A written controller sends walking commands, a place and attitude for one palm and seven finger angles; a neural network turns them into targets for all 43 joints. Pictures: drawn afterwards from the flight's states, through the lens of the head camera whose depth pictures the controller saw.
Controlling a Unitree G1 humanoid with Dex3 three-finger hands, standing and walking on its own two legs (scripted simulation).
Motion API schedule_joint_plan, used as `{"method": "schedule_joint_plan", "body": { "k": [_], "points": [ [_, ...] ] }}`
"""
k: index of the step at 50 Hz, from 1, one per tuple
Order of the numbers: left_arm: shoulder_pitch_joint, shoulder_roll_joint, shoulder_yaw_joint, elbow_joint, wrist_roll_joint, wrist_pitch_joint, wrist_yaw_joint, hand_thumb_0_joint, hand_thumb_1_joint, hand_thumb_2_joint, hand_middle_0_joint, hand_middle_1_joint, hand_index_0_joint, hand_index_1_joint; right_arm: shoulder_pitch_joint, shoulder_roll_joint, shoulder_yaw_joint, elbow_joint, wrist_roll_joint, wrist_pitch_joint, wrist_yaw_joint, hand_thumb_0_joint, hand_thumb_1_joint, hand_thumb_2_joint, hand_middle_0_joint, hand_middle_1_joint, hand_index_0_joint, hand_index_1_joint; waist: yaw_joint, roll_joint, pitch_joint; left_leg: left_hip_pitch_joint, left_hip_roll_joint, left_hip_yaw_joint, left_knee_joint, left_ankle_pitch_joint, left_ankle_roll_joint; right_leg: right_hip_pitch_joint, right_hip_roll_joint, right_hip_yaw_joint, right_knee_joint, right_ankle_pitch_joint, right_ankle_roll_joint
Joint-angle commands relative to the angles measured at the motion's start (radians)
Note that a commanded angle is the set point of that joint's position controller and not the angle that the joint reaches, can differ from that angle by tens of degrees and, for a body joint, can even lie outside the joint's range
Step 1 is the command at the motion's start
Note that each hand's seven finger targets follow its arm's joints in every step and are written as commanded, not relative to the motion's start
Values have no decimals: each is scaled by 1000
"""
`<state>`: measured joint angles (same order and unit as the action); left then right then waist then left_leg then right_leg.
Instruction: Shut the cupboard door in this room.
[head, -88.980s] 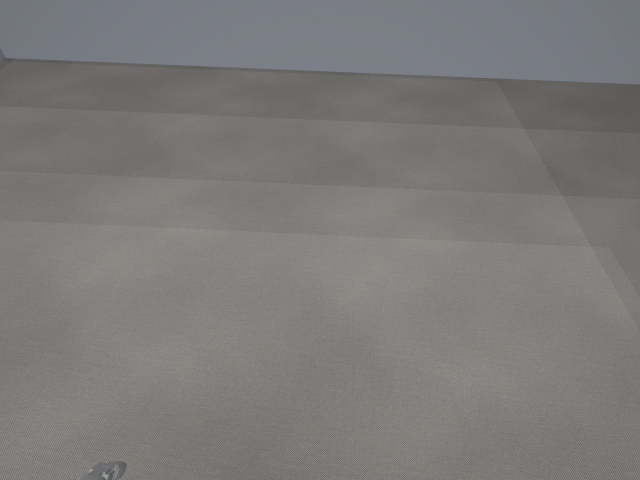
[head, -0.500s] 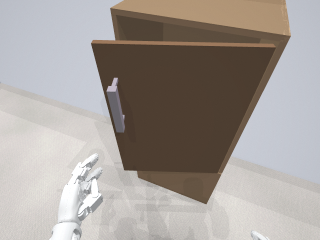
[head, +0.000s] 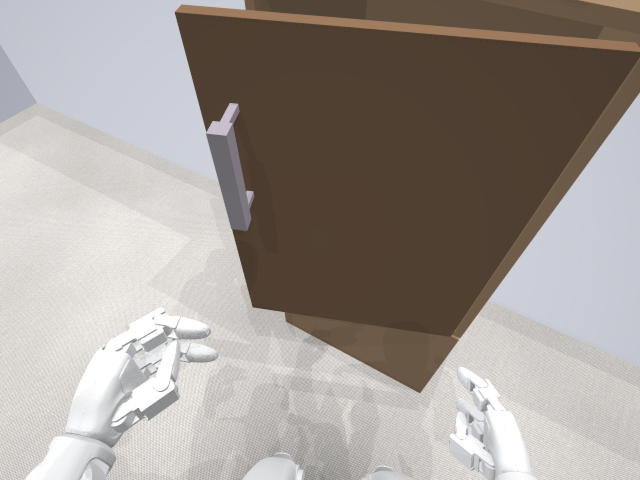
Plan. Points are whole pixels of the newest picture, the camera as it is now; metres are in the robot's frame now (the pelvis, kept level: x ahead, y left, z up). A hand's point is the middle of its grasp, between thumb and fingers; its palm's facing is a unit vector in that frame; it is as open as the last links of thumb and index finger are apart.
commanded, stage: raise the hand and make a fist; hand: left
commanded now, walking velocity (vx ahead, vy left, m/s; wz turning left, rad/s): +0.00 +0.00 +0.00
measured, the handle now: (236, 170) +0.44 +0.15 +0.14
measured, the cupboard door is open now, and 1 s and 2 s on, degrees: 20 20 20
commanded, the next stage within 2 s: bring the fist close to the handle in 1.18 s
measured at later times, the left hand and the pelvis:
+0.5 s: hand (130, 346) +0.22 +0.21 +0.12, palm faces -0.04 -1.00 -0.05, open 3.1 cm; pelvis +0.01 +0.03 +0.03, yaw -1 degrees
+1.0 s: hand (105, 317) +0.24 +0.23 +0.14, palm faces -0.04 -1.00 -0.04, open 3.1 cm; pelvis +0.01 +0.04 +0.05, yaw +0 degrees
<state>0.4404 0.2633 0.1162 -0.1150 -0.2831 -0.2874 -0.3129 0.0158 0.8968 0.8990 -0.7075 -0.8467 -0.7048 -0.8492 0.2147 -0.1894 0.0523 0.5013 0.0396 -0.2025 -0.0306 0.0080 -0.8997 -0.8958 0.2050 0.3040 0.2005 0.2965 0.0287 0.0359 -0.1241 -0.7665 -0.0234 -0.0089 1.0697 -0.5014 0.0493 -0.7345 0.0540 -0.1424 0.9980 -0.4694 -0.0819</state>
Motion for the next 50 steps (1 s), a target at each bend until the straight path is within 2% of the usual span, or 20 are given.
{"method": "schedule_joint_plan", "body": {
  "k": [1,6,9,11,12,15,16,17,19,21,24,26,27,31,38,39,41,42,46,50],
  "points": [
    [63,115,179,-227,-59,-49,40,0,900,900,-878,-1040,-878,-1040,-39,-140,-79,-166,-4,-46,-26,0,-900,-900,200,300,200,300,8,-75,-207,61,12,-55,-163,327,-29,349,-93,247,-216,441,111],
    [63,84,108,-205,-47,-106,15,0,900,900,-970,-1140,-970,-1140,-23,-166,-86,-155,-5,-62,-21,0,-900,-900,200,300,200,300,-21,-72,-130,102,14,-53,-200,322,-23,282,-83,220,-232,382,104],
    [50,95,110,-228,-51,-115,9,0,900,900,-1025,-1200,-1025,-1200,-8,-172,-92,-154,0,-75,-23,0,-900,-900,200,300,200,300,-20,-51,-159,148,12,-48,-226,313,-22,272,-73,196,-244,315,92],
    [26,122,123,-256,-48,-114,22,0,900,900,-1062,-1240,-1062,-1240,-10,-180,-91,-154,-2,-80,-26,0,-900,-900,200,300,200,300,-16,-35,-149,177,15,-50,-245,320,-19,264,-61,174,-246,286,74],
    [17,115,117,-273,-46,-113,31,0,900,900,-1080,-1260,-1080,-1260,-9,-177,-91,-154,-1,-81,-26,0,-900,-900,200,300,200,300,-16,-5,-148,195,15,-48,-263,315,-20,259,-56,156,-248,262,64],
    [5,115,122,-290,-41,-105,62,0,900,900,-1135,-1320,-1135,-1320,-9,-178,-86,-151,0,-85,-27,0,-900,-900,200,300,200,300,-12,19,-140,240,20,-58,-298,312,-26,244,-41,117,-245,238,52],
    [-4,133,132,-295,-35,-99,73,0,900,900,-1153,-1340,-1153,-1340,-10,-181,-86,-149,-2,-83,-28,0,-900,-900,200,300,200,300,-11,12,-144,253,24,-62,-304,327,-25,252,-38,114,-245,255,51],
    [-7,109,109,-305,-32,-93,77,0,900,900,-1172,-1360,-1172,-1360,-11,-177,-82,-153,-2,-84,-26,0,-900,-900,200,300,200,300,-12,37,-140,269,24,-63,-317,334,-28,257,-38,106,-247,261,50],
    [-5,101,100,-289,-27,-68,85,0,900,900,-1208,-1400,-1208,-1400,-7,-179,-78,-153,0,-81,-23,0,-900,-900,200,300,200,300,-14,30,-116,289,32,-76,-340,346,-37,245,-31,86,-251,266,48],
    [-35,122,110,-272,-23,-40,80,0,900,900,-1245,-1440,-1245,-1440,-6,-185,-77,-147,0,-76,-24,0,-900,-900,200,300,200,300,-20,13,-97,295,33,-77,-350,335,-37,256,-31,91,-269,265,48],
    [-77,111,93,-285,-18,-4,72,0,900,900,-1300,-1500,-1300,-1500,-11,-184,-66,-156,5,-76,-25,0,-900,-900,200,300,200,300,-19,30,-78,325,40,-94,-389,309,-47,258,-28,77,-286,238,46],
    [-110,135,112,-284,-16,18,75,0,900,900,-1300,-1500,-1300,-1500,-14,-187,-62,-153,2,-77,-28,0,-900,-900,200,300,200,300,-18,20,-70,344,42,-101,-402,311,-47,267,-27,77,-300,247,45],
    [-129,120,94,-292,-15,28,71,0,900,900,-1300,-1500,-1300,-1500,-15,-184,-56,-154,4,-77,-29,0,-900,-900,200,300,200,300,-21,31,-60,352,43,-103,-412,310,-49,271,-28,75,-306,246,45],
    [-183,143,126,-279,-21,62,68,0,900,900,-1300,-1500,-1300,-1500,-20,-188,-49,-141,4,-80,-32,0,-900,-900,200,300,200,300,-13,25,-58,386,46,-113,-441,319,-57,298,-26,72,-329,258,43],
    [-279,147,122,-291,-18,112,54,0,900,900,-1300,-1500,-1300,-1500,-34,-187,-42,-122,12,-89,-36,0,-900,-900,200,300,200,300,-12,43,-53,457,54,-135,-499,324,-70,332,-30,68,-371,263,45],
    [-282,155,132,-275,-17,123,53,0,900,900,-1300,-1500,-1300,-1500,-36,-188,-41,-120,11,-90,-38,0,-900,-900,200,300,200,300,-5,47,-45,456,54,-137,-510,320,-71,339,-30,68,-376,262,44],
    [-240,148,141,-223,-22,145,47,0,900,900,-1300,-1500,-1300,-1500,-36,-193,-43,-115,11,-90,-38,0,-900,-900,200,300,200,300,2,0,-34,444,49,-130,-514,334,-69,361,-29,69,-390,277,43],
    [-232,120,120,-223,-22,152,43,0,900,900,-1300,-1500,-1300,-1500,-38,-188,-44,-117,14,-88,-36,0,-900,-900,200,300,200,300,0,2,-27,448,48,-122,-515,338,-68,360,-29,66,-392,280,45],
    [-258,147,139,-247,-21,152,45,0,900,900,-1300,-1500,-1300,-1500,-45,-195,-48,-118,9,-90,-36,0,-900,-900,200,300,200,300,4,1,-30,443,40,-110,-515,317,-62,374,-32,77,-404,271,44],
    [-270,150,141,-294,-10,120,68,0,900,900,-1300,-1500,-1300,-1500,-41,-190,-50,-119,5,-97,-32,0,-900,-900,200,300,200,300,0,44,-49,476,45,-120,-522,328,-69,358,-31,73,-397,271,45]
  ]
}}
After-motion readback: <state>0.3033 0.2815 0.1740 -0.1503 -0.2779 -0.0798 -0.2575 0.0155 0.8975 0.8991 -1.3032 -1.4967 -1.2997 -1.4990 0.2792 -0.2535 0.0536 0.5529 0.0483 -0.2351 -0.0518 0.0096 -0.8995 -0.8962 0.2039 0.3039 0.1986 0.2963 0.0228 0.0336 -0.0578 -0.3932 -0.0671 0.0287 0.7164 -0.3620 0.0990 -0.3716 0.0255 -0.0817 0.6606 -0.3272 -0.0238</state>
